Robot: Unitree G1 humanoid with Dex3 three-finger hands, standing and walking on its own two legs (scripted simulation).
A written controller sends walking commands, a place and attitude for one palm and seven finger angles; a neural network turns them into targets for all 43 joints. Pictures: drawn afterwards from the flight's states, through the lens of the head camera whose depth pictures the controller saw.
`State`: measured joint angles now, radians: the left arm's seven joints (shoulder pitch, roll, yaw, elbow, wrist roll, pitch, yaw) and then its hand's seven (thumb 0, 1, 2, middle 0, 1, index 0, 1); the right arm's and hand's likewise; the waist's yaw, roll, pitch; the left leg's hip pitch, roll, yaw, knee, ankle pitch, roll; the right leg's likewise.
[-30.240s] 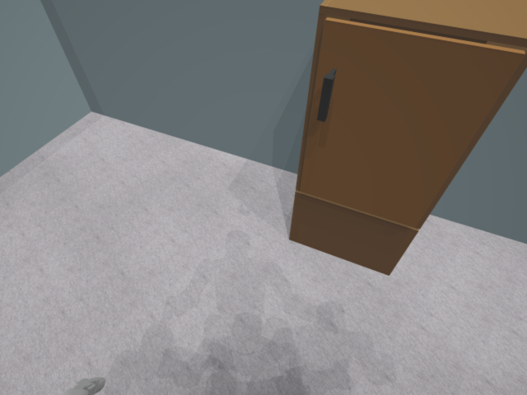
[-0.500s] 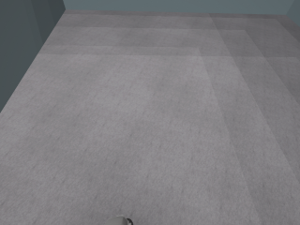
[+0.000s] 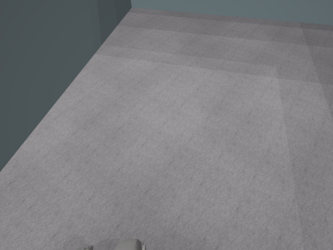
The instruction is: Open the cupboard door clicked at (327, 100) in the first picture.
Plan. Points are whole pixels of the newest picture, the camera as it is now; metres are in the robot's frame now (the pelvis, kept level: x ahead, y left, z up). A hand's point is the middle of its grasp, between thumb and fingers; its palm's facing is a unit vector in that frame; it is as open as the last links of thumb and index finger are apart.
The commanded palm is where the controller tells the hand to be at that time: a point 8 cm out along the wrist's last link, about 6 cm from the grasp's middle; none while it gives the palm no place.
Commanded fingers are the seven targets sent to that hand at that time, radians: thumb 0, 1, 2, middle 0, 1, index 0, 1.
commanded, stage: turn to face it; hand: left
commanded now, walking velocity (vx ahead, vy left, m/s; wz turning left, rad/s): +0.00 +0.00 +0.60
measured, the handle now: out of the picture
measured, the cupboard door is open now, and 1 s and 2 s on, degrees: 43 43 43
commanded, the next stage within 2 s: none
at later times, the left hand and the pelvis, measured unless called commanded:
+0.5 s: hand out of the picture +0.09 +0.19 -0.16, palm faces +0.31 -0.89 -0.32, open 7.4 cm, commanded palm none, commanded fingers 0.00 0.90 0.90 -0.20 -0.30 -0.20 -0.30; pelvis +0.06 -0.05 -0.02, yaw +18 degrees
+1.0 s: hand out of the picture +0.01 +0.16 -0.18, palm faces +0.62 -0.74 -0.25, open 7.4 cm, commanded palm none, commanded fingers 0.00 0.90 0.90 -0.20 -0.30 -0.20 -0.30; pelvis +0.08 -0.05 -0.01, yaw +37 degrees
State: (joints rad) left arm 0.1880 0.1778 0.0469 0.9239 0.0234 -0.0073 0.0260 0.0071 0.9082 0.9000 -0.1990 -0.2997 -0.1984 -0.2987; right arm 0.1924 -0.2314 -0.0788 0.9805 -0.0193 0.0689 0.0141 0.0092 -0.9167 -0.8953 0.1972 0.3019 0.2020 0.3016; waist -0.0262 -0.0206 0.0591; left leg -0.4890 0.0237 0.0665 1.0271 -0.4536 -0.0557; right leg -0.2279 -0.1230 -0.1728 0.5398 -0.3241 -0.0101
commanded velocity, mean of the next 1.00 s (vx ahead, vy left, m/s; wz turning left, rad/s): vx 0.00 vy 0.00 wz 0.60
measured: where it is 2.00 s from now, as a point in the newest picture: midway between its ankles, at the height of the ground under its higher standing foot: outside the picture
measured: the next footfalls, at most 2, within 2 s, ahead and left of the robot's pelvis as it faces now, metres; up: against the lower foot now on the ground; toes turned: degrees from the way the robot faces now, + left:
left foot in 0.16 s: +0.07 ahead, +0.14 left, +0.00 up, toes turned +14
right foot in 0.44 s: +0.15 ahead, -0.14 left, +0.00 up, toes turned +12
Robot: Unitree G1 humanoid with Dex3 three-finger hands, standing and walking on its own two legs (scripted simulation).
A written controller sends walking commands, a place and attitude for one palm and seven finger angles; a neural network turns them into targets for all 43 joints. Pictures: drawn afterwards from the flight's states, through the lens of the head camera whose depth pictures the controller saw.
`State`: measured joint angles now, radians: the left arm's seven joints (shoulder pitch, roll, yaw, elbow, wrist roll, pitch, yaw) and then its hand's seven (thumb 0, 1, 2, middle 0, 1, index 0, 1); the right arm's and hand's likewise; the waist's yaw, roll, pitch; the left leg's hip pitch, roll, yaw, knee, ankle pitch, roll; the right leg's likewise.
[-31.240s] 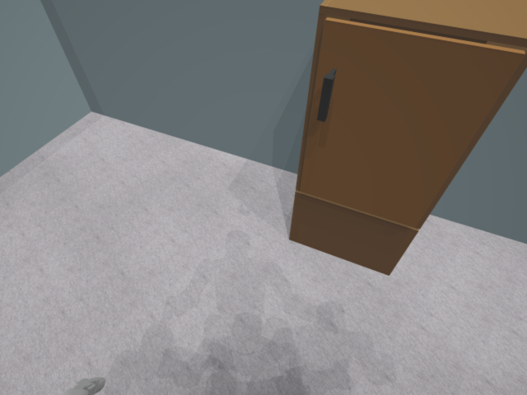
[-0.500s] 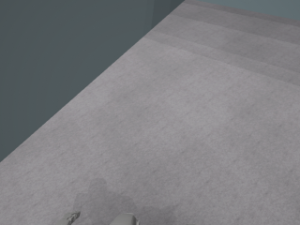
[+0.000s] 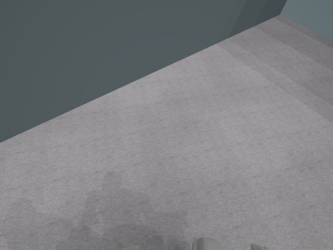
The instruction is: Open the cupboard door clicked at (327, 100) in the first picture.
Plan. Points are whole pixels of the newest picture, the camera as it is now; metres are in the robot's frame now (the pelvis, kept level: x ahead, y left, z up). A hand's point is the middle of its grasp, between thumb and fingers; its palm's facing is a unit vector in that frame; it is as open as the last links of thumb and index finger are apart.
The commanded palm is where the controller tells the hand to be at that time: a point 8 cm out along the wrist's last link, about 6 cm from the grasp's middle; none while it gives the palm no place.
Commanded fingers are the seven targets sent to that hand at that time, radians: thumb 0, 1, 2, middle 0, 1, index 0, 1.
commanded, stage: turn to face it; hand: left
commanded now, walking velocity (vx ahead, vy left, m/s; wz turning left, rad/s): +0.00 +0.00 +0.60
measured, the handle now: out of the picture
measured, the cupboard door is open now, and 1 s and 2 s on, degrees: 43 43 43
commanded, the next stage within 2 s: none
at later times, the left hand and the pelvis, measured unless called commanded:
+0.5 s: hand out of the picture +0.01 +0.16 -0.17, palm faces +0.33 -0.92 -0.21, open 7.4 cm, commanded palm none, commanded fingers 0.00 0.90 0.90 -0.20 -0.30 -0.20 -0.30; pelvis +0.01 -0.04 +0.00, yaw +19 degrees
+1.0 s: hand out of the picture +0.01 +0.16 -0.14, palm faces +0.56 -0.78 -0.29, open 7.4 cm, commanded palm none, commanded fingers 0.00 0.90 0.90 -0.20 -0.30 -0.20 -0.30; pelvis +0.03 -0.06 +0.00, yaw +36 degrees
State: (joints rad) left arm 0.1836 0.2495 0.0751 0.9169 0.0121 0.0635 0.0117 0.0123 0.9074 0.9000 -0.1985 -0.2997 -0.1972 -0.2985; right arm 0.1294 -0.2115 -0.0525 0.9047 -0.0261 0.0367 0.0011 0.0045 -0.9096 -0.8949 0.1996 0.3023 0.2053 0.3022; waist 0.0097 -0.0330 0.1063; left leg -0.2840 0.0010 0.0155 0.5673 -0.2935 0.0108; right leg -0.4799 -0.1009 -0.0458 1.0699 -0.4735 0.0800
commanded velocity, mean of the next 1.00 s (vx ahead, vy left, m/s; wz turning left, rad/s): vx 0.00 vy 0.00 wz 0.60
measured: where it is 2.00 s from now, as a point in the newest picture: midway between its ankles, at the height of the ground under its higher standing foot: outside the picture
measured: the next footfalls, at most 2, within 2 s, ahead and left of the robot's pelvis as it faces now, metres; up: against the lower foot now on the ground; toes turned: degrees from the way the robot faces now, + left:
right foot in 0.16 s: +0.06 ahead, -0.16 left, +0.00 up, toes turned +2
left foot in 0.52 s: +0.01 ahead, +0.09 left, +0.00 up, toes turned +25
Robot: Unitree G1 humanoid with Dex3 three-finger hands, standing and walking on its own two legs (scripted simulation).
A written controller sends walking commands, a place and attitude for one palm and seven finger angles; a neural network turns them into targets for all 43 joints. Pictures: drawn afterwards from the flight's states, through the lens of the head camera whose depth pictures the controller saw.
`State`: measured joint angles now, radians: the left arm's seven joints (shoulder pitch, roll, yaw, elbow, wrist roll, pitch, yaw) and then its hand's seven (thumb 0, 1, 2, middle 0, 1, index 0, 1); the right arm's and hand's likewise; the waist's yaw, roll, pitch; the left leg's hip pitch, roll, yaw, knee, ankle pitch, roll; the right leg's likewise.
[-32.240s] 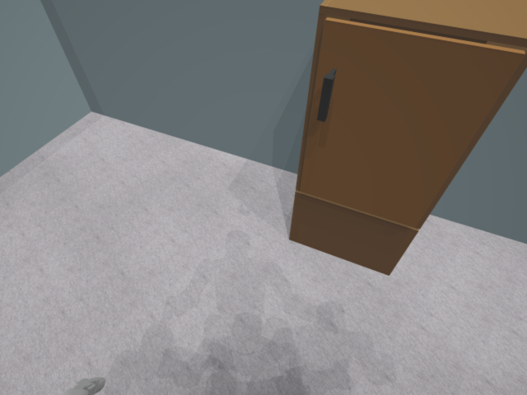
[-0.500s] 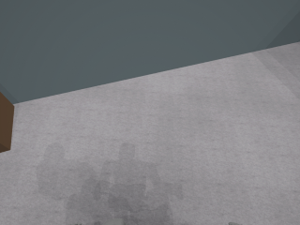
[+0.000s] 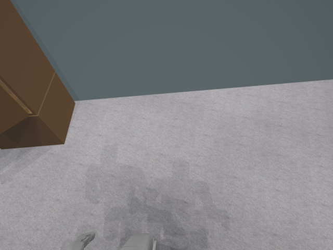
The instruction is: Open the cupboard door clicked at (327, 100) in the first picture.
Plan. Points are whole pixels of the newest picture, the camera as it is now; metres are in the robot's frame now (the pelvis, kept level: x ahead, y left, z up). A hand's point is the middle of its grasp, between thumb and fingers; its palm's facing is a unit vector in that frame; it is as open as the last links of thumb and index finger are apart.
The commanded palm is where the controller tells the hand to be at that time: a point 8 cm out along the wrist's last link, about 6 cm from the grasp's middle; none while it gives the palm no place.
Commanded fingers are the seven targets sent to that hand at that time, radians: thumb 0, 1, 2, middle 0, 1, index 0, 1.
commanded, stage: turn to face it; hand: left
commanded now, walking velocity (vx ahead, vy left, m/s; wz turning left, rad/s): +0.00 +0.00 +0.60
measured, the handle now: out of the picture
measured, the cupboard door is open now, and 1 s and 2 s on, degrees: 43 43 43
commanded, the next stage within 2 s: take the last steps up to it in 1.22 s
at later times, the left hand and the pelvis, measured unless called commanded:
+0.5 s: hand out of the picture +0.03 +0.25 -0.16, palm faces +0.33 -0.90 -0.27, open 7.4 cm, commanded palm none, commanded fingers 0.00 0.90 0.90 -0.20 -0.30 -0.20 -0.30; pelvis +0.02 +0.01 +0.00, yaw +18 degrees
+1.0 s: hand out of the picture -0.05 +0.18 -0.18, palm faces +0.62 -0.76 -0.21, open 7.4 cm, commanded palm none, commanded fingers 0.00 0.90 0.90 -0.20 -0.30 -0.20 -0.30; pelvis +0.03 -0.01 -0.01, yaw +37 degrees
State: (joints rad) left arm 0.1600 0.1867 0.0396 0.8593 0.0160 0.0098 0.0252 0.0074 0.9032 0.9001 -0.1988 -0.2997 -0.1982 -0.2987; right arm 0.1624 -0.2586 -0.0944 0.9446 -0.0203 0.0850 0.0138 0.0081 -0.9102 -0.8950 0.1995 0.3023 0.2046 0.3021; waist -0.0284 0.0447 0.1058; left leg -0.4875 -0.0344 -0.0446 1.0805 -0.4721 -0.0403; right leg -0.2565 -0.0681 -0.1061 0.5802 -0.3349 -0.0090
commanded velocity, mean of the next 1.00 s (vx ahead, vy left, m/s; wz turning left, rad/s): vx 0.00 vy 0.00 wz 0.54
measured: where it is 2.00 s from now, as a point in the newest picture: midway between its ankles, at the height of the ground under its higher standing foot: outside the picture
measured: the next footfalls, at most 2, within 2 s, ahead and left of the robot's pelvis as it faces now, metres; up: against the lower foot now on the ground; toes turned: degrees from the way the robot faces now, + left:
left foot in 0.26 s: +0.03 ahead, +0.13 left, +0.00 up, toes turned +16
right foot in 0.64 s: +0.12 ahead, -0.11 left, +0.00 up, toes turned +20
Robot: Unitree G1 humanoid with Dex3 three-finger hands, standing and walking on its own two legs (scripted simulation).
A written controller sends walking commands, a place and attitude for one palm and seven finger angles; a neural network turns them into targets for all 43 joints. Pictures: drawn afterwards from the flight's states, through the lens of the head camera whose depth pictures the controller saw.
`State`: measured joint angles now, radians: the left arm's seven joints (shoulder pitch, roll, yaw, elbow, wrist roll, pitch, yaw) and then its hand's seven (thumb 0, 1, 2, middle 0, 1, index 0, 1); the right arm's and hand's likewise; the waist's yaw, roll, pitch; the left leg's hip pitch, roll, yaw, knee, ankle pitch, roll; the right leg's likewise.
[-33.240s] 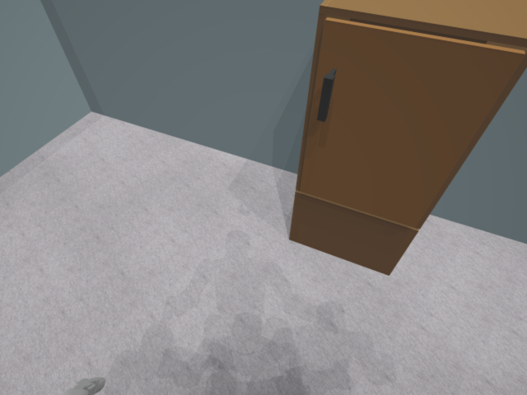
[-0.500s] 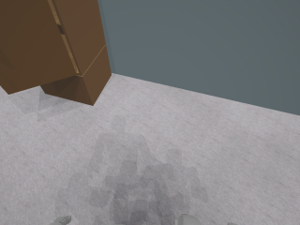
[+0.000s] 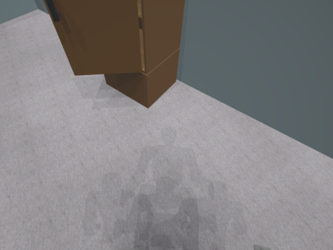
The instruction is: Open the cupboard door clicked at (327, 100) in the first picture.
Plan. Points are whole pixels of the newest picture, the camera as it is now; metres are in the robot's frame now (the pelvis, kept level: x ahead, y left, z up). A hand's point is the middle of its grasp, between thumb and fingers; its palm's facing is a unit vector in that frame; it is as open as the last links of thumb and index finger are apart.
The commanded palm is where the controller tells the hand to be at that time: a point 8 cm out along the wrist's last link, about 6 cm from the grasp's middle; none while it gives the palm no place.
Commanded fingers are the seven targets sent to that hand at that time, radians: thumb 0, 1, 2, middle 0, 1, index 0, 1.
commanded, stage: turn to face it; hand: left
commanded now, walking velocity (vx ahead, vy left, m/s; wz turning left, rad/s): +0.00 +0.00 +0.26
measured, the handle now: (52, 4) +1.02 +0.57 +0.04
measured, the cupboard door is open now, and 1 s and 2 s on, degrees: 43 43 43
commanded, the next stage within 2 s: take the last steps up to it in 0.22 s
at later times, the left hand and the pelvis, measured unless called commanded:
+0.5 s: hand out of the picture +0.04 +0.17 -0.14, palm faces +0.19 -0.95 -0.23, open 7.4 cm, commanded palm none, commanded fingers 0.00 0.90 0.90 -0.20 -0.30 -0.20 -0.30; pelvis +0.02 -0.02 +0.02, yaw +9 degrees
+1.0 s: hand out of the picture +0.08 +0.29 -0.16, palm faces +0.28 -0.94 -0.18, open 7.4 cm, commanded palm none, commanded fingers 0.00 0.90 0.90 -0.20 -0.30 -0.20 -0.30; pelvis +0.12 +0.10 +0.02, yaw +12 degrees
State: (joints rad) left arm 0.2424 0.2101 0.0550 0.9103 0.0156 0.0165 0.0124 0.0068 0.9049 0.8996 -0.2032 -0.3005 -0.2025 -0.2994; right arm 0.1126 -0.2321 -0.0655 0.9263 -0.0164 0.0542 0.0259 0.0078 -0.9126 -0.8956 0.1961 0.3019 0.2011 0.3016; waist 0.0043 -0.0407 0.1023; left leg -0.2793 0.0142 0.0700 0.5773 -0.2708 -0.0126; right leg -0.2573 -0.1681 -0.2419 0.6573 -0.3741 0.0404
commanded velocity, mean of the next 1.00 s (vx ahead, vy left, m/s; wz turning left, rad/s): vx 0.21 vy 0.08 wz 0.15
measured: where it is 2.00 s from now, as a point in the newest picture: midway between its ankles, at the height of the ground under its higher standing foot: (131, 188)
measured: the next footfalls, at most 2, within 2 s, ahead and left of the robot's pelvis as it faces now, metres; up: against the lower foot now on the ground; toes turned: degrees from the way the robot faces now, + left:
right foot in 0.36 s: +0.04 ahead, -0.13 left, +0.00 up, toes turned +1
left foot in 0.80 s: +0.13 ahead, +0.19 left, +0.00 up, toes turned +21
